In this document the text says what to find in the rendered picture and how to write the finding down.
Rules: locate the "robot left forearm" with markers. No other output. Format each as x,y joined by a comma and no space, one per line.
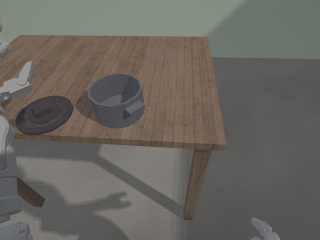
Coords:
10,201

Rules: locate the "knob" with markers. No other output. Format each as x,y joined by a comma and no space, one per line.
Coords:
41,108

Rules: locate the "pot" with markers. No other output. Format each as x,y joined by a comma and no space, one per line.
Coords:
117,100

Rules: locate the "right robot hand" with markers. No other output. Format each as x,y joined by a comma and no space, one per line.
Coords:
264,229

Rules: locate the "robot left upper arm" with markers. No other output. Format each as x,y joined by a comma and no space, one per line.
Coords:
16,231

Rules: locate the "table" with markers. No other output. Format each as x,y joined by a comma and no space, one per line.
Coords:
182,108

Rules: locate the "lid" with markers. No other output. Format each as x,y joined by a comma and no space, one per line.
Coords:
28,123

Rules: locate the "left robot hand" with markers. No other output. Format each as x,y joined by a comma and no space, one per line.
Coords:
16,87

